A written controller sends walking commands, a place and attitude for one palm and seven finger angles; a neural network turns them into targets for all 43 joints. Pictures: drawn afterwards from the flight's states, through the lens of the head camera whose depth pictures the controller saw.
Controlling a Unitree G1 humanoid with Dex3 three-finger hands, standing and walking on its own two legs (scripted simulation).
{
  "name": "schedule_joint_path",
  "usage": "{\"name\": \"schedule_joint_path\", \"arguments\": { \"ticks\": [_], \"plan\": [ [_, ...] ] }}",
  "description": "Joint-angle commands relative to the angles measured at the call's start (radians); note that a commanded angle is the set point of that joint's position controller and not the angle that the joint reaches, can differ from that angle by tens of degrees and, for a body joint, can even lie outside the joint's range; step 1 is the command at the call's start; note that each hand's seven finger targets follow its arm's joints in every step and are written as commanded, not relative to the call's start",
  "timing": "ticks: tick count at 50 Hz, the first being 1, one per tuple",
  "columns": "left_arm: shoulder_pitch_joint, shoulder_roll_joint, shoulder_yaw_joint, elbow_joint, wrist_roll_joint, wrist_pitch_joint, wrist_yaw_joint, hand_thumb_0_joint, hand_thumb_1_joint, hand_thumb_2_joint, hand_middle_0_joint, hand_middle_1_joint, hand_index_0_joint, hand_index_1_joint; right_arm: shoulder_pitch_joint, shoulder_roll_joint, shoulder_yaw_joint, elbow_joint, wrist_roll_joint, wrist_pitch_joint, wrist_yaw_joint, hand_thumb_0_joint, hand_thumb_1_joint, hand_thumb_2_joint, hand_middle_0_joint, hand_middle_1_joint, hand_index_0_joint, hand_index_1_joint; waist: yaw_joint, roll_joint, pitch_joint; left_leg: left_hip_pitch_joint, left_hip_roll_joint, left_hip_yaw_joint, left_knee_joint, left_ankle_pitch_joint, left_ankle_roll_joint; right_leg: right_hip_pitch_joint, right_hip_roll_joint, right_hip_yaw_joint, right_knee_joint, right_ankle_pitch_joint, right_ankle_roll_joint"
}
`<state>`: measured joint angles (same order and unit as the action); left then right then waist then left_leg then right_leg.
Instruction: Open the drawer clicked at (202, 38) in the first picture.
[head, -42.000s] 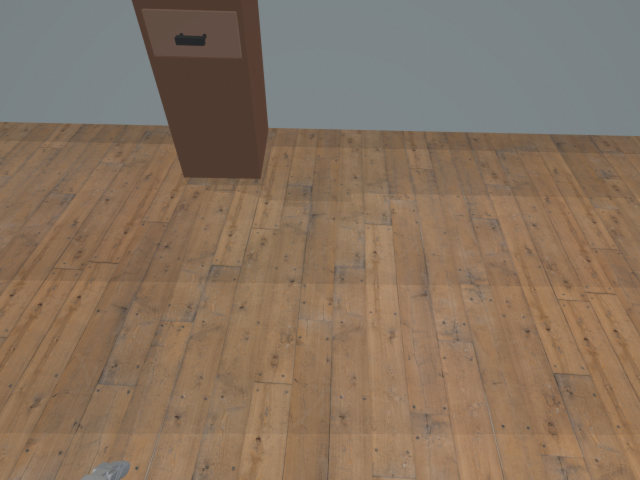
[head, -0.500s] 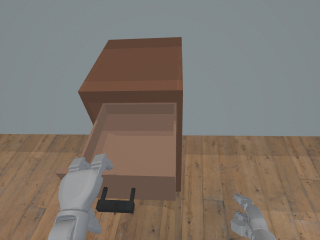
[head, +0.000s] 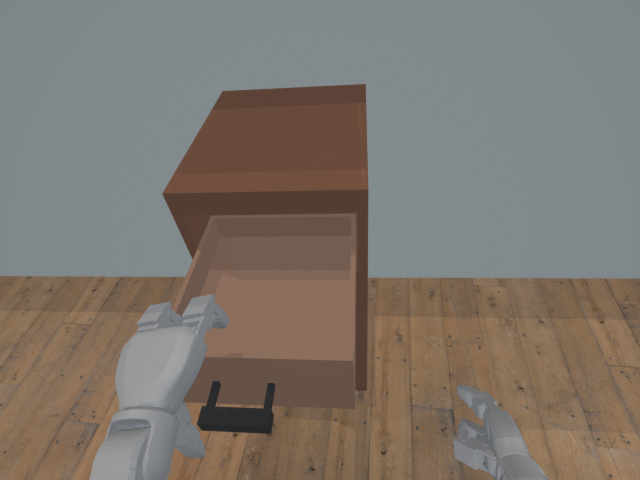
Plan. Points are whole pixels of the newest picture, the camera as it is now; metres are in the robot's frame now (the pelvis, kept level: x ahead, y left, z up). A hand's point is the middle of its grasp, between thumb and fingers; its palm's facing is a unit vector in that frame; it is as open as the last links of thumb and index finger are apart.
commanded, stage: draw the hand back to the body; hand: left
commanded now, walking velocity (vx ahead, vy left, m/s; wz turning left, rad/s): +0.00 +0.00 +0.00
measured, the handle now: (239, 404) +0.24 +0.17 -0.08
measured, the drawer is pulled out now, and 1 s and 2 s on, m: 0.30 0.30 0.30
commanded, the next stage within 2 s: step back with the hand held close in 1.66 s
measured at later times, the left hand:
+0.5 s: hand (143, 389) +0.18 +0.23 +0.08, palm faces +0.06 -0.13 -0.99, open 13.9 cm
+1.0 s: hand (116, 350) +0.19 +0.23 +0.15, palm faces +0.36 -0.87 -0.35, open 12.6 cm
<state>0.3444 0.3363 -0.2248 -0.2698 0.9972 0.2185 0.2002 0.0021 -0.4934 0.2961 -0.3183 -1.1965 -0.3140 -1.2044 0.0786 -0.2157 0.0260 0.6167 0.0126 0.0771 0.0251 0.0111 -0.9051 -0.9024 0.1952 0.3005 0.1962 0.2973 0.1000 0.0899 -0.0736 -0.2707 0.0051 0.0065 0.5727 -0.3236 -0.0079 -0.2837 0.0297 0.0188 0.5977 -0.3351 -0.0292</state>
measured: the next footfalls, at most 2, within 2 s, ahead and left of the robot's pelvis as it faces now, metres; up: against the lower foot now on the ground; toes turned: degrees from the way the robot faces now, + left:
none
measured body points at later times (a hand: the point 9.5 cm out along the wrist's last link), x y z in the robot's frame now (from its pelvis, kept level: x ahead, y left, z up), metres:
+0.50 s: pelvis -0.01 +0.00 +0.00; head -0.02 -0.04 +0.45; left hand +0.18 +0.23 +0.13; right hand +0.22 -0.19 -0.08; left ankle -0.01 +0.13 -0.73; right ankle -0.01 -0.10 -0.73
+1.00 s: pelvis +0.01 +0.01 +0.01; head -0.01 +0.00 +0.46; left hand +0.16 +0.27 +0.17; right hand +0.21 -0.19 -0.06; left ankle -0.02 +0.13 -0.73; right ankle -0.01 -0.10 -0.73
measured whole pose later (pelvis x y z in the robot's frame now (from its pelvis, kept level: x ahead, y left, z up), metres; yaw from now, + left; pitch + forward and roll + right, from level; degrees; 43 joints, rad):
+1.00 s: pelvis +0.01 +0.01 +0.01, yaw +2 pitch -4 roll +0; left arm 0.52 0.30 0.17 -0.49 -0.02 -0.07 0.12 0.00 -0.19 0.43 -0.29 -1.00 -0.29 -1.01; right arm 0.19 -0.20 0.05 0.62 -0.01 -0.14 -0.09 0.01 -0.90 -0.90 0.20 0.30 0.20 0.30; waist 0.05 0.04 0.01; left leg -0.11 0.00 -0.03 0.46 -0.28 0.00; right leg -0.08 0.02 -0.01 0.43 -0.28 -0.02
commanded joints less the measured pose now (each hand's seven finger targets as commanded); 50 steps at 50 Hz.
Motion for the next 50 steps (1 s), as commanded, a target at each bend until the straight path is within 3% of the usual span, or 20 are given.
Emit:
{"name": "schedule_joint_path", "arguments": {
  "ticks": [1,5,9,13,16,20,21,25,26,30,33,34,35,36,37,39,40,44,46,50],
  "plan": [
    [-0.072,0.109,0.089,-0.229,0.023,-0.016,0.030,0.000,-0.500,0.300,-0.300,-1.200,-0.300,-1.200,-0.182,-0.078,-0.021,-0.188,-0.009,-0.057,-0.002,0.000,-0.900,-0.900,0.200,0.300,0.200,0.300,0.002,-0.118,-0.114,0.039,-0.028,0.037,-0.048,0.288,0.033,0.055,0.006,-0.016,-0.095,0.316,0.016],
    [-0.096,0.197,0.187,-0.265,0.023,-0.054,0.049,0.000,-0.500,0.300,-0.300,-1.200,-0.300,-1.200,-0.192,-0.084,-0.031,-0.174,-0.015,-0.058,-0.017,0.000,-0.900,-0.900,0.200,0.300,0.200,0.300,0.006,-0.079,-0.109,0.056,-0.031,0.031,-0.052,0.265,0.028,0.055,0.009,0.011,-0.119,0.292,0.007],
    [-0.103,0.159,0.163,-0.287,0.022,-0.083,0.065,0.000,-0.500,0.300,-0.300,-1.200,-0.300,-1.200,-0.180,-0.077,-0.041,-0.169,-0.019,-0.068,-0.020,0.000,-0.900,-0.900,0.200,0.300,0.200,0.300,0.002,-0.029,-0.118,0.092,-0.032,0.026,-0.047,0.281,0.030,0.029,0.009,-0.001,-0.123,0.280,0.002],
    [-0.072,0.176,0.194,-0.243,-0.001,-0.072,0.051,0.000,-0.500,0.300,-0.300,-1.200,-0.300,-1.200,-0.178,-0.087,-0.039,-0.166,-0.019,-0.070,-0.029,0.000,-0.900,-0.900,0.200,0.300,0.200,0.300,0.004,-0.108,-0.100,0.072,-0.033,0.027,-0.059,0.257,0.033,0.037,0.004,-0.009,-0.138,0.260,0.015],
    [-0.054,0.163,0.177,-0.246,-0.006,-0.048,0.028,0.000,-0.500,0.300,-0.300,-1.200,-0.300,-1.200,-0.186,-0.085,-0.028,-0.177,-0.011,-0.064,-0.026,0.000,-0.900,-0.900,0.200,0.300,0.200,0.300,0.009,-0.097,-0.093,0.067,-0.030,0.031,-0.073,0.247,0.032,0.046,-0.002,-0.016,-0.142,0.238,0.017],
    [-0.057,0.246,0.255,-0.252,-0.034,-0.035,-0.003,0.000,-0.500,0.300,-0.300,-1.200,-0.300,-1.200,-0.220,-0.098,-0.026,-0.175,-0.004,-0.054,-0.038,0.000,-0.900,-0.900,0.200,0.300,0.200,0.300,0.008,-0.095,-0.051,0.061,-0.025,0.027,-0.101,0.221,0.028,0.068,-0.002,-0.006,-0.166,0.218,0.016],
    [-0.063,0.209,0.215,-0.273,-0.022,-0.037,-0.009,0.000,-0.500,0.300,-0.300,-1.200,-0.300,-1.200,-0.203,-0.090,-0.016,-0.186,-0.010,-0.057,-0.035,0.000,-0.900,-0.900,0.200,0.300,0.200,0.300,0.013,-0.083,-0.074,0.063,-0.029,0.032,-0.098,0.218,0.032,0.065,-0.009,-0.018,-0.160,0.192,0.020],
    [-0.064,0.261,0.271,-0.322,-0.046,-0.067,-0.017,0.000,-0.500,0.300,-0.300,-1.200,-0.300,-1.200,-0.211,-0.102,-0.024,-0.183,-0.009,-0.059,-0.045,0.000,-0.900,-0.900,0.200,0.300,0.200,0.300,0.009,-0.036,-0.073,0.088,-0.021,0.022,-0.111,0.231,0.026,0.081,-0.002,-0.015,-0.176,0.201,0.011],
    [-0.046,0.225,0.240,-0.323,-0.038,-0.073,-0.019,0.000,-0.500,0.300,-0.300,-1.200,-0.300,-1.200,-0.188,-0.090,-0.016,-0.192,-0.014,-0.066,-0.042,0.000,-0.900,-0.900,0.200,0.300,0.200,0.300,0.013,-0.055,-0.080,0.087,-0.024,0.026,-0.103,0.231,0.032,0.067,-0.006,-0.031,-0.170,0.184,0.016],
    [-0.020,0.286,0.319,-0.318,-0.056,-0.093,-0.016,0.000,-0.500,0.300,-0.300,-1.200,-0.300,-1.200,-0.198,-0.104,-0.025,-0.180,-0.012,-0.067,-0.049,0.000,-0.900,-0.900,0.200,0.300,0.200,0.300,0.014,-0.048,-0.059,0.091,-0.019,0.017,-0.117,0.224,0.023,0.079,-0.001,-0.016,-0.189,0.188,0.010],
    [0.009,0.260,0.304,-0.318,-0.055,-0.101,-0.021,0.000,-0.500,0.300,-0.300,-1.200,-0.300,-1.200,-0.182,-0.103,-0.026,-0.180,-0.014,-0.067,-0.046,0.000,-0.900,-0.900,0.200,0.300,0.200,0.300,0.017,-0.066,-0.057,0.089,-0.021,0.020,-0.116,0.244,0.026,0.073,-0.004,-0.030,-0.183,0.206,0.016],
    [-0.009,-0.083,0.267,-0.332,-0.829,-0.175,-0.058,0.000,-0.465,0.315,-0.298,-1.178,-0.298,-1.178,-0.117,-0.046,-0.021,-0.249,0.001,-0.132,-0.069,0.000,-0.900,-0.900,0.200,0.300,0.200,0.300,-0.094,-0.183,0.033,0.186,0.018,0.007,-0.117,0.176,0.057,0.086,0.011,-0.061,-0.194,0.194,0.020],
    [0.054,0.024,0.329,-0.315,-0.881,-0.221,-0.065,0.000,-0.430,0.330,-0.295,-1.155,-0.295,-1.155,-0.127,-0.073,-0.012,-0.235,-0.008,-0.183,-0.086,0.000,-0.900,-0.900,0.200,0.300,0.200,0.300,-0.073,-0.216,0.011,0.189,0.025,-0.002,-0.138,0.138,0.049,0.103,0.015,-0.059,-0.195,0.150,0.021],
    [0.063,0.027,0.326,-0.334,-0.883,-0.247,-0.068,0.000,-0.395,0.345,-0.292,-1.133,-0.292,-1.133,-0.126,-0.067,-0.006,-0.232,-0.006,-0.209,-0.095,0.000,-0.900,-0.900,0.200,0.300,0.200,0.300,-0.067,-0.175,0.030,0.178,0.023,0.007,-0.141,0.129,0.051,0.094,0.002,-0.055,-0.197,0.134,0.025],
    [0.066,0.102,0.424,-0.404,-0.951,-0.275,-0.061,0.000,-0.360,0.360,-0.290,-1.110,-0.290,-1.110,-0.098,-0.081,-0.007,-0.222,-0.014,-0.209,-0.114,0.000,-0.900,-0.900,0.200,0.300,0.200,0.300,-0.053,-0.148,-0.004,0.184,0.017,0.003,-0.153,0.161,0.044,0.126,-0.010,-0.057,-0.216,0.149,0.024],
    [0.017,0.143,0.466,-0.509,-0.972,-0.318,-0.044,0.000,-0.290,0.390,-0.285,-1.065,-0.285,-1.065,-0.083,-0.077,0.001,-0.215,-0.025,-0.250,-0.133,0.000,-0.900,-0.900,0.200,0.300,0.200,0.300,-0.042,-0.066,-0.055,0.204,0.009,0.001,-0.162,0.231,0.030,0.166,-0.026,-0.059,-0.210,0.204,0.021],
    [0.041,0.167,0.501,-0.506,-0.982,-0.324,-0.036,0.000,-0.255,0.405,-0.282,-1.043,-0.282,-1.043,-0.083,-0.078,0.004,-0.200,-0.028,-0.266,-0.138,0.000,-0.900,-0.900,0.200,0.300,0.200,0.300,-0.038,0.008,-0.022,0.193,0.010,0.001,-0.167,0.232,0.021,0.155,-0.029,-0.058,-0.217,0.195,0.018],
    [0.110,0.101,0.477,-0.468,-1.009,-0.334,-0.045,0.000,-0.115,0.465,-0.273,-0.952,-0.273,-0.952,-0.039,-0.068,0.001,-0.171,-0.027,-0.287,-0.130,0.000,-0.900,-0.900,0.200,0.300,0.200,0.300,-0.046,0.037,0.044,0.164,0.014,-0.003,-0.183,0.307,0.010,0.168,-0.034,-0.068,-0.226,0.266,0.013],
    [0.131,0.076,0.475,-0.397,-1.021,-0.332,-0.057,0.000,-0.045,0.495,-0.268,-0.908,-0.268,-0.908,-0.038,-0.073,-0.007,-0.155,-0.026,-0.282,-0.125,0.000,-0.900,-0.900,0.200,0.300,0.200,0.300,-0.053,-0.034,0.101,0.133,0.020,-0.008,-0.194,0.279,0.008,0.155,-0.026,-0.074,-0.245,0.247,0.017],
    [0.122,0.077,0.484,-0.425,-1.026,-0.350,-0.073,0.000,0.095,0.555,-0.257,-0.817,-0.257,-0.817,-0.040,-0.084,-0.023,-0.158,-0.023,-0.285,-0.117,0.000,-0.900,-0.900,0.200,0.300,0.200,0.300,-0.050,-0.040,0.050,0.161,0.017,-0.003,-0.190,0.322,0.011,0.175,-0.025,-0.068,-0.246,0.288,0.017]
  ]
}}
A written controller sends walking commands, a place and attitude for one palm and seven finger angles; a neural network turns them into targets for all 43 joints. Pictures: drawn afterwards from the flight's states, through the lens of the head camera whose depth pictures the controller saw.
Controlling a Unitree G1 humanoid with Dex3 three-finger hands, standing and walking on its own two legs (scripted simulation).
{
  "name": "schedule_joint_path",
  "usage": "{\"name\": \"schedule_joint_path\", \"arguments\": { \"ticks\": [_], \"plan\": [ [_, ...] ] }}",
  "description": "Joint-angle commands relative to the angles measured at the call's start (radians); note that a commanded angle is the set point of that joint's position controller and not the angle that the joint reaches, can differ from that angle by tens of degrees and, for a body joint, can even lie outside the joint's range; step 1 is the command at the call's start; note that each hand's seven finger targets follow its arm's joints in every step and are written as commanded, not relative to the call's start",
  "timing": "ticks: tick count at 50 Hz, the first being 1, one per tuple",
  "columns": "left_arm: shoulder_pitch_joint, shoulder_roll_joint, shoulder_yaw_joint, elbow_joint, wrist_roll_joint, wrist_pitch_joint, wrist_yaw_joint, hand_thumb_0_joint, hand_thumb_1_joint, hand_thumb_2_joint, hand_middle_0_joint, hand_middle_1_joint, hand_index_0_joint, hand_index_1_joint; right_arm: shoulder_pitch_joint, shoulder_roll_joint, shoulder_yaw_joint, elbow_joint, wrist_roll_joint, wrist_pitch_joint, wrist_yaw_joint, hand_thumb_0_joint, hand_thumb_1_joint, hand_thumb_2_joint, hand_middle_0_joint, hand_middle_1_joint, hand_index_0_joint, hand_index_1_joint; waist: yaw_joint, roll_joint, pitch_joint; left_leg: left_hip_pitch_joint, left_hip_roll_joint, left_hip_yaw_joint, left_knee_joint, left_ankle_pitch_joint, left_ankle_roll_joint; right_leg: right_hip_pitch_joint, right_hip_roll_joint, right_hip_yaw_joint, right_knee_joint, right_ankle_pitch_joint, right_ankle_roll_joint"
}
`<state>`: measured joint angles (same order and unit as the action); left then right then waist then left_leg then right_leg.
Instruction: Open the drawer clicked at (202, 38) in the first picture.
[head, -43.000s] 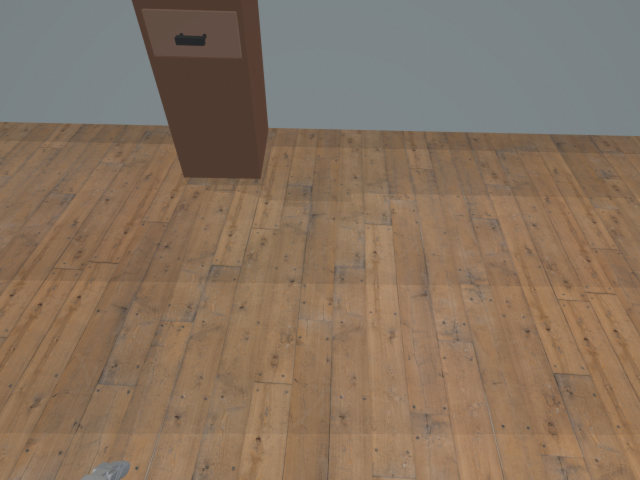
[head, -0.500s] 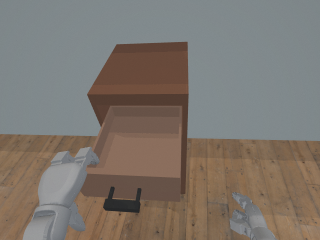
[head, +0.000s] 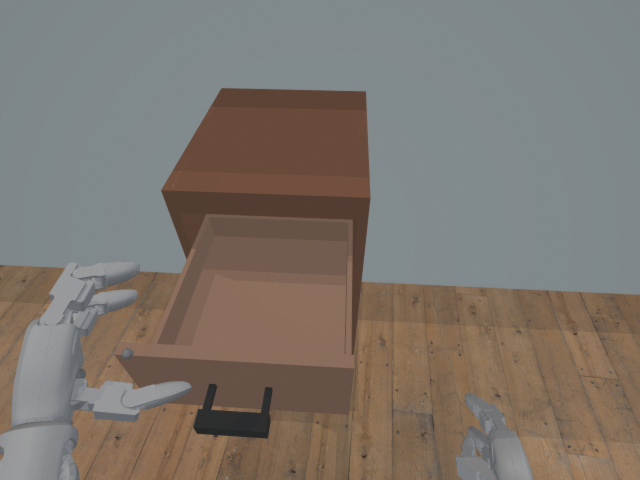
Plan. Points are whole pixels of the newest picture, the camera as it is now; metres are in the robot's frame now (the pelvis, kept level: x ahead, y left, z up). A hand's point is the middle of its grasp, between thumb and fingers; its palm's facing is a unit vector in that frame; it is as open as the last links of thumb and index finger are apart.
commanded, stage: draw the hand back to the body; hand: left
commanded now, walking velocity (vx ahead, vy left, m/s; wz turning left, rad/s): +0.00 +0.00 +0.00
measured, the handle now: (236, 408) +0.24 +0.16 -0.09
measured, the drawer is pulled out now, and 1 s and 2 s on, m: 0.30 0.30 0.30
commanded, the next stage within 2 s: step back with the hand held close in 0.66 s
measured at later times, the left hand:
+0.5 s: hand (95, 348) +0.19 +0.24 +0.15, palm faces +0.41 -0.82 -0.40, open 8.3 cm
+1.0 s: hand (95, 364) +0.18 +0.24 +0.13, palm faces +0.34 -0.83 -0.45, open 7.5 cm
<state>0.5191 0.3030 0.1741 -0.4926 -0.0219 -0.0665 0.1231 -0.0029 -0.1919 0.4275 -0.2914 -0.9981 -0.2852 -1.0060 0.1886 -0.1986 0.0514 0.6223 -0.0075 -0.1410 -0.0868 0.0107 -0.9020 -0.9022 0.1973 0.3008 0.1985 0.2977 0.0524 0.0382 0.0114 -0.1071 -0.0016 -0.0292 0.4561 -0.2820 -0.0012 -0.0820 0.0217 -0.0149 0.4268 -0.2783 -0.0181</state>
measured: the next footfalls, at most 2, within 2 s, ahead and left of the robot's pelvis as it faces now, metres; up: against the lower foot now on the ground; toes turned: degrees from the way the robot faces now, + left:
right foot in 1.70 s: -0.06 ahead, -0.12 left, +0.00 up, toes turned +2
left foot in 1.94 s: -0.08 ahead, +0.10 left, +0.00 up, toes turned +2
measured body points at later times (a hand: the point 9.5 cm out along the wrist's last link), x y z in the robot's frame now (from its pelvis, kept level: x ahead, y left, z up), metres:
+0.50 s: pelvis +0.01 +0.00 +0.00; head -0.01 -0.03 +0.45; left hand +0.16 +0.28 +0.18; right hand +0.21 -0.22 -0.08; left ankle -0.02 +0.12 -0.74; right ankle -0.03 -0.11 -0.74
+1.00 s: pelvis -0.01 +0.00 +0.00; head +0.02 +0.00 +0.44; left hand +0.16 +0.28 +0.16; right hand +0.18 -0.24 -0.09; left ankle -0.02 +0.12 -0.74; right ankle -0.02 -0.11 -0.74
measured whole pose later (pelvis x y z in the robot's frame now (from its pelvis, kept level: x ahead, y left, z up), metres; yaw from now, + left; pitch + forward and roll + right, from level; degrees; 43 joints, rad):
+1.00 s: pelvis -0.01 +0.00 +0.00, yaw +2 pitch +1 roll -2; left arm 0.62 0.33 0.31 -0.53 -0.04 -0.14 0.13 0.02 0.89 0.89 -0.21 -0.30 -0.20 -0.31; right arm 0.17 -0.24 -0.02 0.58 0.01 -0.03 -0.08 0.01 -0.90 -0.90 0.20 0.30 0.20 0.30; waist -0.02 0.05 0.02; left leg -0.28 0.00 -0.07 0.55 -0.30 0.00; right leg -0.21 0.02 -0.06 0.46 -0.27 -0.02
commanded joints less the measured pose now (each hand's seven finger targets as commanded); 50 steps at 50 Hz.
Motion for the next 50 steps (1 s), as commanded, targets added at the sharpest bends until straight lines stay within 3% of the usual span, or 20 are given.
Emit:
{"name": "schedule_joint_path", "arguments": {
  "ticks": [1,4,10,11,18,23,29,32,38,39,40,41,44,45,47,50],
  "plan": [
    [-0.038,0.116,0.096,-0.203,-0.007,-0.069,0.005,0.000,0.130,0.570,-0.255,-0.795,-0.255,-0.795,-0.145,-0.102,-0.051,-0.162,-0.005,-0.068,-0.003,0.000,-0.900,-0.900,0.200,0.300,0.200,0.300,0.001,0.020,-0.062,0.003,0.024,0.034,-0.071,0.300,0.006,-0.011,-0.022,-0.032,-0.067,0.255,0.006],
    [-0.029,0.140,0.126,-0.233,-0.009,-0.075,0.008,0.000,0.235,0.615,-0.247,-0.728,-0.247,-0.728,-0.146,-0.102,-0.057,-0.161,-0.004,-0.067,-0.003,0.000,-0.900,-0.900,0.200,0.300,0.200,0.300,0.006,-0.002,-0.108,0.021,0.022,0.037,-0.063,0.338,0.007,0.010,-0.023,-0.031,-0.060,0.298,0.008],
    [-0.039,0.184,0.191,-0.234,-0.013,-0.078,0.019,0.000,0.445,0.705,-0.232,-0.592,-0.232,-0.592,-0.152,-0.100,-0.064,-0.147,0.002,-0.063,-0.014,0.000,-0.900,-0.900,0.200,0.300,0.200,0.300,0.004,0.005,-0.098,0.025,0.017,0.042,-0.062,0.329,0.003,-0.002,-0.020,-0.029,-0.079,0.294,0.008],
    [-0.032,0.175,0.191,-0.208,-0.016,-0.077,0.020,0.000,0.480,0.720,-0.230,-0.570,-0.230,-0.570,-0.152,-0.097,-0.063,-0.143,0.003,-0.061,-0.014,0.000,-0.900,-0.900,0.200,0.300,0.200,0.300,0.002,-0.003,-0.075,0.017,0.019,0.042,-0.065,0.314,0.003,-0.011,-0.022,-0.031,-0.081,0.283,0.011],
    [-0.031,0.187,0.226,-0.200,-0.024,-0.077,0.021,0.000,0.725,0.825,-0.213,-0.413,-0.213,-0.413,-0.155,-0.098,-0.069,-0.141,0.009,-0.056,-0.014,0.000,-0.900,-0.900,0.200,0.300,0.200,0.300,0.007,0.010,-0.081,0.025,0.020,0.039,-0.070,0.324,0.005,-0.008,-0.025,-0.031,-0.079,0.288,0.010],
    [-0.036,0.159,0.192,-0.186,-0.024,-0.072,0.014,0.000,0.900,0.900,-0.200,-0.300,-0.200,-0.300,-0.158,-0.101,-0.073,-0.143,0.011,-0.054,-0.009,0.000,-0.900,-0.900,0.200,0.300,0.200,0.300,-0.001,-0.018,-0.070,0.023,0.023,0.040,-0.069,0.309,0.009,-0.024,-0.028,-0.028,-0.081,0.279,0.016],
    [-0.036,0.189,0.221,-0.214,-0.023,-0.077,0.022,0.000,0.900,0.900,-0.200,-0.300,-0.200,-0.300,-0.161,-0.095,-0.069,-0.148,0.010,-0.060,-0.011,0.000,-0.900,-0.900,0.200,0.300,0.200,0.300,0.006,-0.006,-0.091,0.020,0.019,0.039,-0.063,0.297,0.009,-0.017,-0.032,-0.026,-0.074,0.270,0.014],
    [-0.038,0.181,0.208,-0.224,-0.022,-0.074,0.022,0.000,0.900,0.900,-0.200,-0.300,-0.200,-0.300,-0.158,-0.092,-0.065,-0.149,0.013,-0.062,-0.012,0.000,-0.900,-0.900,0.200,0.300,0.200,0.300,0.002,0.040,-0.080,0.019,0.021,0.038,-0.064,0.289,0.005,-0.028,-0.034,-0.028,-0.071,0.256,0.012],
    [-0.020,0.174,0.209,-0.196,-0.025,-0.071,0.022,0.000,0.900,0.900,-0.200,-0.300,-0.200,-0.300,-0.160,-0.092,-0.070,-0.148,0.016,-0.064,-0.009,0.000,-0.900,-0.900,0.200,0.300,0.200,0.300,0.002,-0.002,-0.067,0.010,0.025,0.037,-0.058,0.278,0.007,-0.044,-0.035,-0.028,-0.069,0.251,0.015],
    [-0.117,0.295,0.346,-0.274,-0.024,-0.118,0.028,0.000,0.900,0.900,-0.200,-0.300,-0.200,-0.300,-0.117,-0.139,-0.080,-0.174,0.011,-0.031,-0.010,0.000,-0.900,-0.900,0.200,0.300,0.200,0.300,-0.041,-0.012,0.021,-0.072,0.035,-0.027,-0.013,0.263,0.029,-0.118,-0.071,0.043,-0.118,0.290,0.015],
    [-0.107,0.300,0.363,-0.244,-0.019,-0.134,0.026,0.000,0.900,0.900,-0.200,-0.300,-0.200,-0.300,-0.115,-0.126,-0.084,-0.160,0.006,-0.016,-0.010,0.000,-0.900,-0.900,0.200,0.300,0.200,0.300,-0.044,-0.027,0.023,-0.079,0.030,-0.037,0.004,0.242,0.024,-0.122,-0.090,0.055,-0.128,0.312,0.003],
    [-0.034,0.216,0.282,-0.185,-0.012,-0.130,0.020,0.000,0.900,0.900,-0.200,-0.300,-0.200,-0.300,-0.128,-0.131,-0.085,-0.153,-0.004,-0.001,-0.012,0.000,-0.900,-0.900,0.200,0.300,0.200,0.300,-0.059,-0.091,0.014,-0.083,0.030,-0.051,0.037,0.262,0.023,-0.134,-0.096,0.062,-0.127,0.322,0.000],
    [0.080,0.147,0.225,-0.152,-0.010,-0.121,0.019,0.000,0.900,0.900,-0.200,-0.300,-0.200,-0.300,-0.095,-0.128,-0.096,-0.183,0.008,0.033,-0.005,0.000,-0.900,-0.900,0.200,0.300,0.200,0.300,-0.076,-0.121,-0.092,-0.095,0.038,-0.043,0.135,0.275,0.019,-0.094,-0.164,0.100,-0.079,0.403,-0.029],
    [0.095,0.153,0.228,-0.177,-0.012,-0.123,0.021,0.000,0.900,0.900,-0.200,-0.300,-0.200,-0.300,-0.087,-0.136,-0.101,-0.186,0.007,0.040,-0.005,0.000,-0.900,-0.900,0.200,0.300,0.200,0.300,-0.081,-0.090,-0.123,-0.104,0.039,-0.039,0.136,0.304,0.016,-0.075,-0.171,0.096,-0.064,0.440,-0.041],
    [0.141,0.166,0.242,-0.209,-0.016,-0.122,0.024,0.000,0.900,0.900,-0.200,-0.300,-0.200,-0.300,-0.086,-0.131,-0.102,-0.206,0.017,0.059,-0.001,0.000,-0.900,-0.900,0.200,0.300,0.200,0.300,-0.080,-0.112,-0.178,-0.124,0.055,-0.043,0.124,0.361,0.016,-0.034,-0.171,0.067,-0.020,0.451,-0.039],
    [0.148,0.231,0.289,-0.307,-0.018,-0.131,0.036,0.000,0.900,0.900,-0.200,-0.300,-0.200,-0.300,-0.106,-0.135,-0.108,-0.217,0.014,0.067,-0.010,0.000,-0.900,-0.900,0.200,0.300,0.200,0.300,-0.073,-0.054,-0.188,-0.144,0.093,-0.077,0.069,0.484,0.023,-0.032,-0.126,0.027,0.031,0.437,-0.021]
  ]
}}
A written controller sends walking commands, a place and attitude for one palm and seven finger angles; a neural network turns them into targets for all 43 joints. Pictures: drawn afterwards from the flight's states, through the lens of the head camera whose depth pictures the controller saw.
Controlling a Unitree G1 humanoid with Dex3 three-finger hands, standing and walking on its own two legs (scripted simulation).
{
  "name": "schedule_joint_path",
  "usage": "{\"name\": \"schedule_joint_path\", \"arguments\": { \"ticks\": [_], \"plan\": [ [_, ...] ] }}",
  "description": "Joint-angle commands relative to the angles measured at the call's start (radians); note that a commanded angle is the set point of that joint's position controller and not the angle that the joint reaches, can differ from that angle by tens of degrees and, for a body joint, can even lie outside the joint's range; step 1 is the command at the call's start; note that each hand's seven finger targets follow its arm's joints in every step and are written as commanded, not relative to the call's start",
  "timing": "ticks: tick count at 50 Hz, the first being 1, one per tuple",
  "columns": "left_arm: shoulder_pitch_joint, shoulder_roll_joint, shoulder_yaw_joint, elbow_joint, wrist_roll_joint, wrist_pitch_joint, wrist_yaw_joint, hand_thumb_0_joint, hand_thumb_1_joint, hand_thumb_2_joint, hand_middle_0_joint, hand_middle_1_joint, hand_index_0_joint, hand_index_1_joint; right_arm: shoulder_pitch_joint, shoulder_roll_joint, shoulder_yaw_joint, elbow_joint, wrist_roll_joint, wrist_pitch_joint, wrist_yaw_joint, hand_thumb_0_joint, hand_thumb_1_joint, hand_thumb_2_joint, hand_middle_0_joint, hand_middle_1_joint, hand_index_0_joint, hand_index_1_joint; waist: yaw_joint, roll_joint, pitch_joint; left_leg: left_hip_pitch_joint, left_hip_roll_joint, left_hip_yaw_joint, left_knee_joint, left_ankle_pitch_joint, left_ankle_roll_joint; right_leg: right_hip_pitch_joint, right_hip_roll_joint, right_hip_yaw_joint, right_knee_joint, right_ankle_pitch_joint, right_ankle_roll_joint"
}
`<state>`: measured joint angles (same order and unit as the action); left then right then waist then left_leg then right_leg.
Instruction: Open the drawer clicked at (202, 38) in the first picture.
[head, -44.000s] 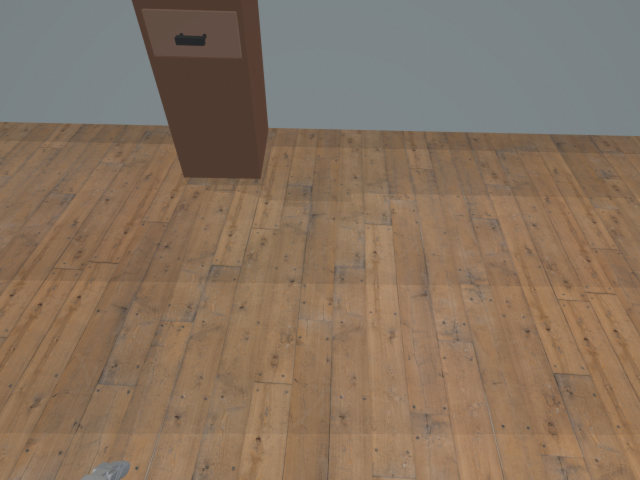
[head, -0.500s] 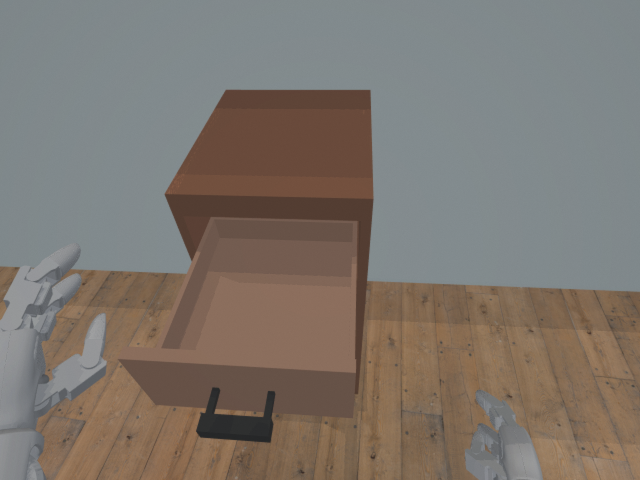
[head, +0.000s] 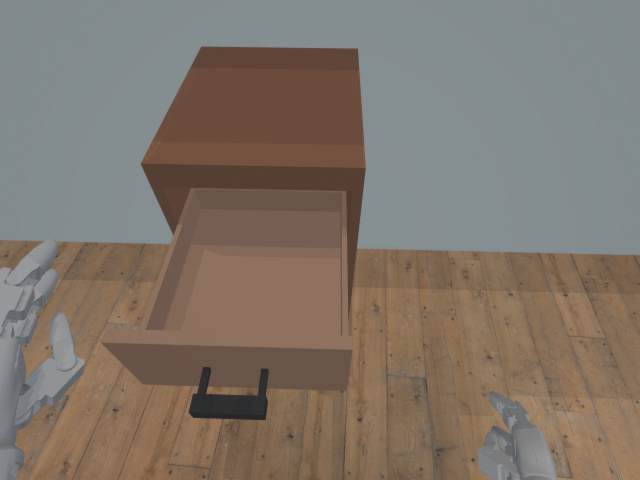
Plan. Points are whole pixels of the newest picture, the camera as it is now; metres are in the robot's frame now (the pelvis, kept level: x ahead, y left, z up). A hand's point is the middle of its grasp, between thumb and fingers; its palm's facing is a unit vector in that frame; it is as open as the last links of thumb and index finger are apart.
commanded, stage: step back with the hand held close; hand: left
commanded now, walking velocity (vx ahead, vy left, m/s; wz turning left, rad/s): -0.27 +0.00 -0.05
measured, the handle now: (232, 390) +0.25 +0.14 -0.09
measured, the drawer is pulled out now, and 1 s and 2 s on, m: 0.30 0.30 0.30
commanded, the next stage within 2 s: stop stepping back and stand still in 1.06 s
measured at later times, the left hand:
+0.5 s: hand (24, 465) +0.12 +0.23 +0.15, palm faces +0.37 -0.85 -0.39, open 7.5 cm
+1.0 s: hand out of the picture +0.06 +0.23 +0.15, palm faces +0.28 -0.84 -0.46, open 7.5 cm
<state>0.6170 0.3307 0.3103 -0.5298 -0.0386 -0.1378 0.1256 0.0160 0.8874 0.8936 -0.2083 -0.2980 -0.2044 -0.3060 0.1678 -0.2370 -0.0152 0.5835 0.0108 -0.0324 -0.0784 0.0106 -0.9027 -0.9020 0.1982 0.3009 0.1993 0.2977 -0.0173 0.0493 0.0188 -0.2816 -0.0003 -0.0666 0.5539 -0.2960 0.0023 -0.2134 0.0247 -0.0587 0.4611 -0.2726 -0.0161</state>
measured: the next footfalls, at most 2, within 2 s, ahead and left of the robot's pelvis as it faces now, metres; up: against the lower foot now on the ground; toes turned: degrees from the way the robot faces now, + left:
right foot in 0.70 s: -0.06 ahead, -0.13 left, +0.00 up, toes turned +0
left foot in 0.94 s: -0.07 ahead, +0.10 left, +0.00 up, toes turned +0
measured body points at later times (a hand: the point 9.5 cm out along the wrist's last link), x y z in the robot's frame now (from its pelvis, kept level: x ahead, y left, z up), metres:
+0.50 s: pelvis -0.07 +0.00 -0.01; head -0.07 +0.01 +0.44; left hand +0.09 +0.27 +0.17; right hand +0.11 -0.23 -0.08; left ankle -0.03 +0.11 -0.73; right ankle -0.02 -0.11 -0.74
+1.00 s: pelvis -0.14 -0.01 -0.01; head -0.10 +0.03 +0.44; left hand +0.04 +0.28 +0.17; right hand +0.04 -0.25 -0.07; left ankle -0.11 +0.10 -0.74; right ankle -0.11 -0.12 -0.72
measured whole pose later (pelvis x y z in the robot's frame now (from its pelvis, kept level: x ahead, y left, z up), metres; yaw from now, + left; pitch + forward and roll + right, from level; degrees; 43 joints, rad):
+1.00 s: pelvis -0.14 -0.01 -0.01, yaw +0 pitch +3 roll +0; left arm 0.63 0.45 0.39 -0.64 -0.04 -0.20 0.12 0.02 0.88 0.89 -0.21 -0.30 -0.21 -0.31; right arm 0.15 -0.19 -0.02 0.62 0.00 -0.09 -0.07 0.01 -0.90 -0.90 0.20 0.30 0.20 0.30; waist -0.02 -0.08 0.02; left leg -0.38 -0.01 -0.01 0.57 -0.23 0.02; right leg -0.44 0.01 0.00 0.71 -0.36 0.00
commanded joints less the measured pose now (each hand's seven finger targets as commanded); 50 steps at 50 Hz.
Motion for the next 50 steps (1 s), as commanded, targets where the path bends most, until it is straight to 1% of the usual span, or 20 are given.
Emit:
{"name": "schedule_joint_path", "arguments": {
  "ticks": [1,5,10,16,19,22,24,25,27,29,31,34,38,40,43,45,46,47,48,50],
  "plan": [
    [0.041,0.217,0.170,-0.305,-0.008,-0.067,0.027,0.000,0.900,0.900,-0.200,-0.300,-0.200,-0.300,-0.101,-0.091,-0.038,-0.185,0.003,-0.045,-0.015,0.000,-0.900,-0.900,0.200,0.300,0.200,0.300,0.005,-0.045,-0.218,0.030,0.098,-0.036,-0.049,0.501,0.024,0.110,-0.118,0.063,0.017,0.413,-0.013],
    [0.027,0.270,0.198,-0.423,-0.012,-0.082,0.034,0.000,0.900,0.900,-0.200,-0.300,-0.200,-0.300,-0.106,-0.087,-0.030,-0.189,-0.004,-0.063,-0.018,0.000,-0.900,-0.900,0.200,0.300,0.200,0.300,0.020,0.112,-0.229,-0.006,0.133,-0.077,-0.109,0.560,0.032,0.125,-0.063,0.035,0.066,0.320,0.011],
    [0.087,0.209,0.170,-0.352,-0.013,-0.091,0.033,0.000,0.900,0.900,-0.200,-0.300,-0.200,-0.300,-0.083,-0.085,-0.029,-0.165,-0.017,-0.097,-0.004,0.000,-0.900,-0.900,0.200,0.300,0.200,0.300,0.019,0.153,-0.190,-0.080,0.170,-0.103,-0.162,0.436,0.042,0.081,-0.039,0.031,0.100,0.088,0.011],
    [0.054,0.161,0.141,-0.258,0.000,-0.081,0.045,0.000,0.900,0.900,-0.200,-0.300,-0.200,-0.300,-0.067,-0.100,-0.029,-0.158,-0.036,-0.096,-0.011,0.000,-0.900,-0.900,0.200,0.300,0.200,0.300,-0.001,0.050,-0.102,-0.275,0.170,-0.117,-0.154,0.136,0.051,0.078,-0.033,0.060,0.094,0.021,0.004],
    [0.016,0.157,0.127,-0.247,0.005,-0.074,0.053,0.000,0.900,0.900,-0.200,-0.300,-0.200,-0.300,-0.059,-0.101,-0.031,-0.168,-0.034,-0.085,-0.013,0.000,-0.900,-0.900,0.200,0.300,0.200,0.300,-0.014,-0.066,-0.069,-0.241,0.071,-0.067,-0.002,-0.135,0.020,-0.090,-0.134,0.211,-0.093,-0.110,-0.044],
    [-0.041,0.183,0.113,-0.298,0.009,-0.073,0.067,0.000,0.900,0.900,-0.200,-0.300,-0.200,-0.300,-0.038,-0.101,-0.038,-0.140,-0.035,-0.074,-0.021,0.000,-0.900,-0.900,0.200,0.300,0.200,0.300,-0.023,-0.203,-0.085,-0.019,-0.016,0.006,0.274,-0.157,-0.015,-0.320,-0.296,0.323,-0.256,-0.288,-0.124],
    [-0.052,0.205,0.133,-0.327,0.014,-0.072,0.067,0.000,0.900,0.900,-0.200,-0.300,-0.200,-0.300,-0.056,-0.086,-0.015,-0.147,-0.034,-0.080,-0.020,0.000,-0.900,-0.900,0.200,0.300,0.200,0.300,-0.019,-0.174,-0.098,0.029,0.007,0.026,0.124,-0.088,0.004,-0.287,-0.249,0.213,-0.192,-0.189,-0.089],
    [-0.075,0.231,0.152,-0.349,0.014,-0.074,0.070,0.000,0.900,0.900,-0.200,-0.300,-0.200,-0.300,-0.069,-0.095,-0.013,-0.152,-0.036,-0.084,-0.026,0.000,-0.900,-0.900,0.200,0.300,0.200,0.300,-0.018,-0.075,-0.079,-0.007,0.034,-0.013,-0.016,-0.062,0.010,-0.261,-0.179,0.167,-0.123,-0.171,-0.056],
    [-0.059,0.216,0.151,-0.369,0.011,-0.085,0.066,0.000,0.900,0.900,-0.200,-0.300,-0.200,-0.300,-0.080,-0.101,-0.010,-0.175,-0.028,-0.101,-0.029,0.000,-0.900,-0.900,0.200,0.300,0.200,0.300,0.005,0.148,-0.063,-0.200,0.211,-0.223,-0.267,0.000,0.078,-0.078,-0.021,0.049,0.141,-0.104,0.019],
    [-0.054,0.219,0.166,-0.349,0.008,-0.103,0.056,0.000,0.900,0.900,-0.200,-0.300,-0.200,-0.300,-0.072,-0.083,-0.013,-0.172,-0.022,-0.122,-0.019,0.000,-0.900,-0.900,0.200,0.300,0.200,0.300,0.010,0.172,-0.108,-0.371,0.275,-0.247,-0.340,-0.238,0.102,0.062,-0.003,0.067,0.318,-0.191,0.020],
    [-0.047,0.212,0.176,-0.344,0.012,-0.107,0.057,0.000,0.900,0.900,-0.200,-0.300,-0.200,-0.300,-0.068,-0.086,-0.019,-0.168,-0.026,-0.130,-0.017,0.000,-0.900,-0.900,0.200,0.300,0.200,0.300,0.009,0.154,-0.076,-0.398,0.253,-0.203,-0.268,-0.147,0.107,0.070,-0.012,0.081,0.270,-0.113,0.017],
    [-0.016,0.194,0.156,-0.303,-0.004,-0.112,0.033,0.000,0.900,0.900,-0.200,-0.300,-0.200,-0.300,-0.066,-0.105,-0.024,-0.134,-0.008,-0.150,0.009,0.000,-0.900,-0.900,0.200,0.300,0.200,0.300,0.015,0.044,-0.120,-0.206,0.183,-0.115,-0.081,0.142,0.072,0.020,-0.051,0.089,0.048,0.128,0.014],
    [-0.003,0.187,0.137,-0.263,-0.020,-0.123,0.017,0.000,0.900,0.900,-0.200,-0.300,-0.200,-0.300,-0.053,-0.099,-0.044,-0.123,0.013,-0.149,0.027,0.000,-0.900,-0.900,0.200,0.300,0.200,0.300,0.000,-0.172,-0.194,-0.138,0.025,0.022,0.173,0.059,-0.008,-0.045,-0.257,0.311,-0.092,0.251,-0.094],
    [0.021,0.226,0.177,-0.268,-0.019,-0.122,0.022,0.000,0.900,0.900,-0.200,-0.300,-0.200,-0.300,-0.083,-0.090,-0.053,-0.112,0.012,-0.132,0.027,0.000,-0.900,-0.900,0.200,0.300,0.200,0.300,0.016,-0.196,-0.196,-0.129,-0.027,0.024,0.406,-0.132,-0.021,-0.111,-0.363,0.380,-0.169,0.247,-0.173],
    [0.039,0.240,0.207,-0.280,-0.004,-0.118,0.023,0.000,0.900,0.900,-0.200,-0.300,-0.200,-0.300,-0.112,-0.038,-0.015,-0.132,-0.003,-0.103,0.008,0.000,-0.900,-0.900,0.200,0.300,0.200,0.300,0.006,-0.198,-0.123,-0.128,0.010,0.026,0.158,-0.127,-0.012,-0.094,-0.258,0.211,-0.092,0.330,-0.114],
    [0.010,0.258,0.210,-0.317,-0.003,-0.118,0.023,0.000,0.900,0.900,-0.200,-0.300,-0.200,-0.300,-0.120,-0.056,-0.012,-0.120,-0.006,-0.090,-0.010,0.000,-0.900,-0.900,0.200,0.300,0.200,0.300,-0.007,-0.042,-0.101,-0.057,0.036,0.045,-0.198,0.156,-0.006,-0.064,-0.141,0.114,0.048,0.350,-0.027],
    [-0.003,0.238,0.191,-0.352,-0.006,-0.128,0.023,0.000,0.900,0.900,-0.200,-0.300,-0.200,-0.300,-0.118,-0.076,-0.023,-0.130,-0.011,-0.095,-0.012,0.000,-0.900,-0.900,0.200,0.300,0.200,0.300,0.001,0.112,-0.115,-0.072,0.187,-0.126,-0.269,0.419,0.051,-0.049,-0.050,0.060,0.193,0.260,0.025],
    [-0.013,0.244,0.188,-0.383,0.002,-0.136,0.023,0.000,0.900,0.900,-0.200,-0.300,-0.200,-0.300,-0.103,-0.071,-0.040,-0.139,-0.024,-0.106,-0.004,0.000,-0.900,-0.900,0.200,0.300,0.200,0.300,0.009,0.187,-0.171,0.007,0.311,-0.217,-0.190,0.704,0.102,-0.125,-0.027,0.060,0.304,-0.037,0.029],
    [0.020,0.234,0.187,-0.369,-0.007,-0.141,0.020,0.000,0.900,0.900,-0.200,-0.300,-0.200,-0.300,-0.073,-0.075,-0.051,-0.130,-0.024,-0.123,0.010,0.000,-0.900,-0.900,0.200,0.300,0.200,0.300,0.011,0.165,-0.220,0.050,0.338,-0.147,-0.156,0.770,0.125,-0.138,-0.019,0.091,0.400,-0.182,0.021],
    [0.056,0.217,0.190,-0.373,-0.022,-0.139,0.012,0.000,0.900,0.900,-0.200,-0.300,-0.200,-0.300,-0.076,-0.073,-0.055,-0.128,-0.038,-0.148,0.012,0.000,-0.900,-0.900,0.200,0.300,0.200,0.300,0.022,0.217,-0.236,-0.044,0.348,-0.162,-0.174,0.620,0.152,-0.117,-0.023,0.096,0.482,-0.259,0.027]
  ]
}}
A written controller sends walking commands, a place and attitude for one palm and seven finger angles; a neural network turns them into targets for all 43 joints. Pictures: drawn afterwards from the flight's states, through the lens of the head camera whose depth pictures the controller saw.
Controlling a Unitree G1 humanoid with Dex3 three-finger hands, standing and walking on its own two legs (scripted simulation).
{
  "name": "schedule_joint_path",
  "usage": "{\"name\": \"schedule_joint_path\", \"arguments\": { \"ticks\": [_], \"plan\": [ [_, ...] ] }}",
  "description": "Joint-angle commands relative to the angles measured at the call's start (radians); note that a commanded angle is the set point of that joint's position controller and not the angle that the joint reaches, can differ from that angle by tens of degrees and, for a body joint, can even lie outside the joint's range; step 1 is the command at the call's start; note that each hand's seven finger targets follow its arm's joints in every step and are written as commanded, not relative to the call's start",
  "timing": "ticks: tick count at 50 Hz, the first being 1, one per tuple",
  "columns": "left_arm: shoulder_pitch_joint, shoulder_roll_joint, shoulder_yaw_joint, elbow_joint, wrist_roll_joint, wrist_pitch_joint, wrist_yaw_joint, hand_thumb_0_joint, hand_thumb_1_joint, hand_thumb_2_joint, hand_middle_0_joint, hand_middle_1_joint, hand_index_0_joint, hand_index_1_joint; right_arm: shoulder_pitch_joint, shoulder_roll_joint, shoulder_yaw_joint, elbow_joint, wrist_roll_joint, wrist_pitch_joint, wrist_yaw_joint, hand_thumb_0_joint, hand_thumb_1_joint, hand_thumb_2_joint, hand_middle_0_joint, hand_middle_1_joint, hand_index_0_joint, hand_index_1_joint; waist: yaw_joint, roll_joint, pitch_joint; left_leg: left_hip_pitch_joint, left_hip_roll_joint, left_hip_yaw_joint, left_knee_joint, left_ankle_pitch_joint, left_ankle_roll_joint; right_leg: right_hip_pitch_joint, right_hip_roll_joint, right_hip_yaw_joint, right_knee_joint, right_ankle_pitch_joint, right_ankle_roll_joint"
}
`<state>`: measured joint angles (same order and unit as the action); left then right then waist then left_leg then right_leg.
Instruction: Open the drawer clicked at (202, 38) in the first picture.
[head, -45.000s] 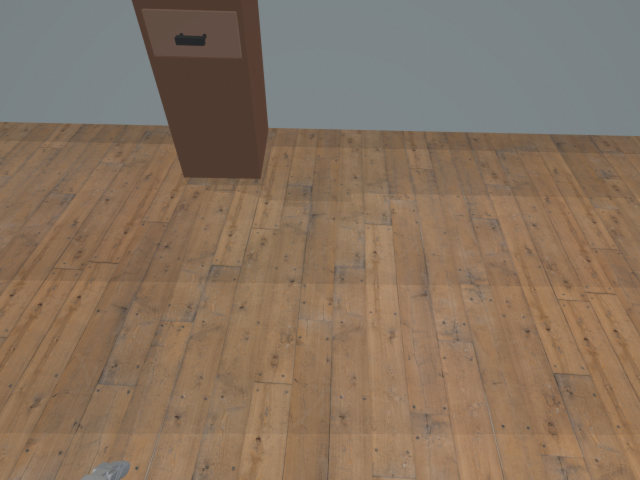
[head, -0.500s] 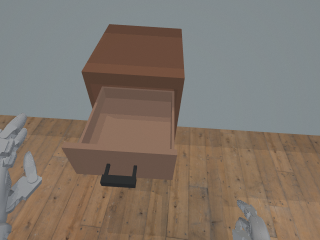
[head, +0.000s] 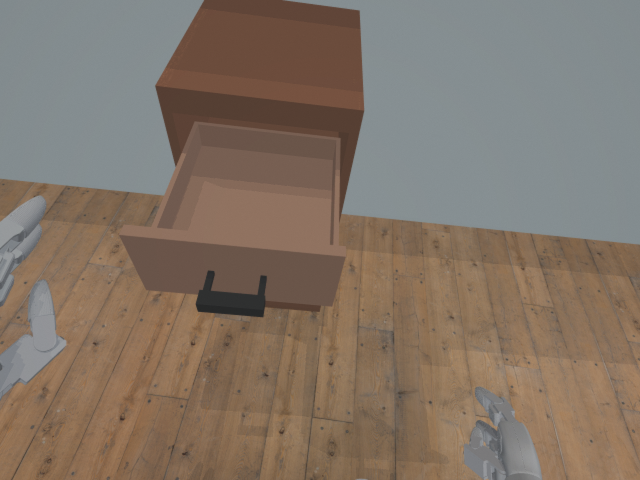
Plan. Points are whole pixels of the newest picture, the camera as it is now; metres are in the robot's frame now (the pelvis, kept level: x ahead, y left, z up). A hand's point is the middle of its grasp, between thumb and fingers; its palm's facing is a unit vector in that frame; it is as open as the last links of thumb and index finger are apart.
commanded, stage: step back with the hand held close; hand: left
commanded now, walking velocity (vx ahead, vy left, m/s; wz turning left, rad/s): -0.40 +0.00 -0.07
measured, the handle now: (234, 291) +0.39 +0.15 -0.08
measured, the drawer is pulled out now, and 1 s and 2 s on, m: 0.30 0.30 0.30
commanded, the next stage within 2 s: stop stepping back and stand still in 0.06 s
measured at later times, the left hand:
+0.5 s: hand out of the picture +0.10 +0.18 +0.16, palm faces +0.29 -0.83 -0.47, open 7.5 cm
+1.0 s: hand out of the picture +0.05 +0.21 +0.16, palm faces +0.37 -0.84 -0.39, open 7.5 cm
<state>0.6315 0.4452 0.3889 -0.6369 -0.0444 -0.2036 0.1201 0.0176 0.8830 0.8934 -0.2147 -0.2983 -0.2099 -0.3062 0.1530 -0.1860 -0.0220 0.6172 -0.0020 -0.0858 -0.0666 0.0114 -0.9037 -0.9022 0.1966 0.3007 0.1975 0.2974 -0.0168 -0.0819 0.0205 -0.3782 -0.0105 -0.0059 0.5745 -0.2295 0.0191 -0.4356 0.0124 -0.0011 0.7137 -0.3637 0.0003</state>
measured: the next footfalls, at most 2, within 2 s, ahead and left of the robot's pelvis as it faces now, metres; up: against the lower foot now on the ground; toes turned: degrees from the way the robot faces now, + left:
right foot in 0.24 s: -0.10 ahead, -0.15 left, +0.00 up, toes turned -5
left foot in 0.52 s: -0.08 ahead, +0.06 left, +0.00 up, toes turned +1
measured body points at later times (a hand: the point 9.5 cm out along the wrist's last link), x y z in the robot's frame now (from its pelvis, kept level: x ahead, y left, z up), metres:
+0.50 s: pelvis -0.09 -0.04 +0.01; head -0.09 -0.03 +0.46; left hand +0.07 +0.23 +0.19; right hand +0.02 -0.31 -0.08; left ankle -0.12 +0.06 -0.72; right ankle -0.14 -0.15 -0.73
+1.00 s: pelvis -0.14 -0.03 +0.01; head -0.14 -0.02 +0.46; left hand +0.02 +0.25 +0.18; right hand +0.03 -0.25 -0.06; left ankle -0.12 +0.06 -0.73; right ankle -0.14 -0.15 -0.73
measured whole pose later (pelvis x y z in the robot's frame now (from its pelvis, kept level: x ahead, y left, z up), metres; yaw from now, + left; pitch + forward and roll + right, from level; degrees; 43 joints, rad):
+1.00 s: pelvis -0.14 -0.03 +0.01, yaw -1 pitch +0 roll -1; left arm 0.62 0.34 0.31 -0.54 -0.03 -0.18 0.15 0.02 0.89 0.89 -0.21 -0.30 -0.21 -0.31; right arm 0.21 -0.17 0.05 0.61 0.02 -0.11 -0.05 0.01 -0.90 -0.90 0.20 0.30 0.20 0.30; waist 0.01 -0.01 -0.02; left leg -0.26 0.01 0.04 0.47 -0.22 0.03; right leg -0.20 0.00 -0.08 0.40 -0.20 0.00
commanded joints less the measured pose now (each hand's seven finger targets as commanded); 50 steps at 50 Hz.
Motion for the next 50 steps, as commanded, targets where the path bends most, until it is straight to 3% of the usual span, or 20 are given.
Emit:
{"name": "schedule_joint_path", "arguments": {
  "ticks": [1,3,6,9,11,12,13,14,15,16,18,22,24,26,28,29,30,35,44,50],
  "plan": [
    [0.013,0.093,0.096,-0.318,-0.017,-0.069,0.023,0.000,0.900,0.900,-0.200,-0.300,-0.200,-0.300,-0.049,-0.124,-0.041,-0.148,-0.031,-0.101,0.003,0.000,-0.900,-0.900,0.200,0.300,0.200,0.300,0.008,0.324,-0.206,0.073,0.353,-0.217,-0.179,0.634,0.137,0.089,0.000,0.034,0.211,-0.152,0.015],
    [-0.007,0.067,0.067,-0.321,-0.013,-0.059,0.023,0.000,0.900,0.900,-0.200,-0.300,-0.200,-0.300,-0.049,-0.137,-0.043,-0.128,-0.012,-0.107,0.015,0.000,-0.900,-0.900,0.200,0.300,0.200,0.300,0.011,0.285,-0.208,0.197,0.324,-0.162,-0.132,0.708,0.112,0.050,-0.007,0.004,0.108,-0.075,0.022],
    [-0.019,0.052,0.045,-0.277,-0.018,-0.043,0.016,0.000,0.900,0.900,-0.200,-0.300,-0.200,-0.300,-0.061,-0.145,-0.034,-0.120,-0.008,-0.114,0.023,0.000,-0.900,-0.900,0.200,0.300,0.200,0.300,0.008,0.289,-0.184,0.197,0.303,-0.160,-0.141,0.592,0.097,0.069,0.003,-0.017,0.008,-0.048,0.025],
    [-0.006,0.065,0.075,-0.210,-0.026,-0.041,0.009,0.000,0.900,0.900,-0.200,-0.300,-0.200,-0.300,-0.066,-0.144,-0.022,-0.121,-0.006,-0.110,0.023,0.000,-0.900,-0.900,0.200,0.300,0.200,0.300,0.007,0.294,-0.148,0.087,0.288,-0.164,-0.182,0.295,0.092,0.150,0.006,-0.023,-0.103,-0.056,0.031],
    [0.032,0.092,0.109,-0.207,-0.024,-0.042,0.011,0.000,0.900,0.900,-0.200,-0.300,-0.200,-0.300,-0.063,-0.141,-0.016,-0.141,0.010,-0.092,0.025,0.000,-0.900,-0.900,0.200,0.300,0.200,0.300,0.014,0.253,-0.162,0.038,0.213,-0.107,-0.134,0.027,0.056,0.247,0.000,-0.060,-0.298,0.067,0.031],
    [0.037,0.111,0.123,-0.215,-0.023,-0.048,0.008,0.000,0.900,0.900,-0.200,-0.300,-0.200,-0.300,-0.059,-0.130,-0.014,-0.153,0.020,-0.082,0.026,0.000,-0.900,-0.900,0.200,0.300,0.200,0.300,0.011,0.165,-0.174,0.030,0.141,-0.034,-0.066,-0.119,0.015,0.272,-0.034,-0.054,-0.375,0.129,0.015],
    [0.041,0.146,0.148,-0.205,-0.023,-0.053,0.010,0.000,0.900,0.900,-0.200,-0.300,-0.200,-0.300,-0.048,-0.113,-0.012,-0.160,0.022,-0.066,0.027,0.000,-0.900,-0.900,0.200,0.300,0.200,0.300,0.000,0.020,-0.167,0.011,0.069,0.030,0.091,-0.198,-0.022,0.221,-0.142,0.058,-0.432,0.116,-0.041],
    [0.038,0.162,0.160,-0.188,-0.026,-0.050,0.016,0.000,0.900,0.900,-0.200,-0.300,-0.200,-0.300,-0.038,-0.101,-0.011,-0.166,0.028,-0.053,0.021,0.000,-0.900,-0.900,0.200,0.300,0.200,0.300,-0.003,-0.107,-0.157,-0.007,0.010,0.036,0.306,-0.203,-0.038,0.118,-0.295,0.264,-0.508,0.047,-0.119],
    [0.021,0.137,0.127,-0.190,-0.029,-0.034,0.018,0.000,0.900,0.900,-0.200,-0.300,-0.200,-0.300,-0.038,-0.112,-0.019,-0.171,0.044,-0.048,0.020,0.000,-0.900,-0.900,0.200,0.300,0.200,0.300,0.006,-0.178,-0.132,-0.072,-0.027,-0.017,0.499,-0.203,-0.036,0.118,-0.344,0.328,-0.495,0.185,-0.154],
    [0.024,0.139,0.135,-0.184,-0.015,-0.030,0.022,0.000,0.900,0.900,-0.200,-0.300,-0.200,-0.300,-0.055,-0.118,-0.019,-0.162,0.039,-0.048,0.013,0.000,-0.900,-0.900,0.200,0.300,0.200,0.300,-0.011,-0.131,-0.122,-0.109,-0.006,-0.039,0.568,-0.180,-0.034,0.137,-0.339,0.276,-0.448,0.307,-0.154],
    [0.058,0.116,0.130,-0.152,-0.007,-0.040,0.029,0.000,0.900,0.900,-0.200,-0.300,-0.200,-0.300,-0.068,-0.095,-0.001,-0.157,0.020,-0.033,0.001,0.000,-0.900,-0.900,0.200,0.300,0.200,0.300,-0.019,-0.026,-0.133,-0.127,0.022,-0.014,0.441,-0.164,-0.032,0.220,-0.301,0.167,-0.406,0.343,-0.147],
    [0.026,0.094,0.079,-0.137,0.019,-0.057,0.044,0.000,0.900,0.900,-0.200,-0.300,-0.200,-0.300,-0.060,-0.105,0.004,-0.151,0.013,-0.067,-0.018,0.000,-0.900,-0.900,0.200,0.300,0.200,0.300,-0.011,-0.057,-0.070,0.040,0.015,0.053,-0.032,-0.131,0.009,0.237,-0.249,0.115,-0.418,0.250,-0.098],
    [0.019,0.083,0.062,-0.139,0.021,-0.060,0.050,0.000,0.900,0.900,-0.200,-0.300,-0.200,-0.300,-0.027,-0.124,-0.005,-0.141,0.011,-0.094,-0.018,0.000,-0.900,-0.900,0.200,0.300,0.200,0.300,-0.009,0.001,-0.059,0.123,0.030,0.044,-0.234,0.013,0.026,0.282,-0.195,0.087,-0.355,0.324,-0.058],
    [0.008,0.093,0.052,-0.167,0.014,-0.069,0.046,0.000,0.900,0.900,-0.200,-0.300,-0.200,-0.300,-0.020,-0.166,-0.027,-0.157,0.014,-0.102,-0.014,0.000,-0.900,-0.900,0.200,0.300,0.200,0.300,0.006,0.151,-0.083,0.172,0.138,-0.056,-0.244,0.291,0.051,0.314,-0.123,0.032,-0.253,0.412,-0.006],
    [0.037,0.116,0.082,-0.144,0.012,-0.065,0.041,0.000,0.900,0.900,-0.200,-0.300,-0.200,-0.300,-0.011,-0.173,-0.042,-0.154,0.023,-0.095,-0.006,0.000,-0.900,-0.900,0.200,0.300,0.200,0.300,0.010,0.127,-0.143,0.228,0.159,-0.062,-0.134,0.476,0.040,0.319,-0.094,0.020,-0.247,0.458,0.000],
    [0.024,0.128,0.086,-0.190,0.015,-0.074,0.041,0.000,0.900,0.900,-0.200,-0.300,-0.200,-0.300,-0.018,-0.141,-0.023,-0.147,0.017,-0.092,-0.005,0.000,-0.900,-0.900,0.200,0.300,0.200,0.300,0.000,0.205,-0.144,0.214,0.141,-0.066,-0.158,0.471,0.030,0.318,-0.097,-0.014,-0.239,0.432,-0.002],
    [0.015,0.133,0.096,-0.206,0.016,-0.081,0.038,0.000,0.900,0.900,-0.200,-0.300,-0.200,-0.300,-0.028,-0.136,-0.020,-0.148,0.015,-0.092,-0.004,0.000,-0.900,-0.900,0.200,0.300,0.200,0.300,0.006,0.262,-0.123,0.158,0.148,-0.084,-0.208,0.332,0.025,0.314,-0.088,-0.028,-0.244,0.274,0.003],
    [0.060,0.104,0.096,-0.170,-0.003,-0.080,0.046,0.000,0.900,0.900,-0.200,-0.300,-0.200,-0.300,-0.018,-0.140,-0.020,-0.153,0.025,-0.093,0.003,0.000,-0.900,-0.900,0.200,0.300,0.200,0.300,-0.002,0.100,-0.094,0.063,0.118,-0.073,-0.203,0.081,0.020,0.349,-0.090,0.024,-0.323,0.289,-0.007],
    [-0.049,0.052,0.034,-0.106,0.008,-0.050,0.047,0.000,0.900,0.900,-0.200,-0.300,-0.200,-0.300,-0.034,-0.130,0.001,-0.163,0.019,-0.078,0.003,0.000,-0.900,-0.900,0.200,0.300,0.200,0.300,-0.010,0.120,-0.017,0.026,0.124,-0.069,-0.270,-0.160,0.023,0.262,-0.067,0.036,-0.388,0.094,0.004],
    [-0.096,0.071,0.031,-0.167,0.018,-0.034,0.057,0.000,0.900,0.900,-0.200,-0.300,-0.200,-0.300,-0.037,-0.128,0.009,-0.169,0.012,-0.091,0.002,0.000,-0.900,-0.900,0.200,0.300,0.200,0.300,-0.002,0.144,-0.042,0.041,0.116,-0.066,-0.276,-0.154,0.017,0.280,-0.061,0.024,-0.390,0.100,0.003]
  ]
}}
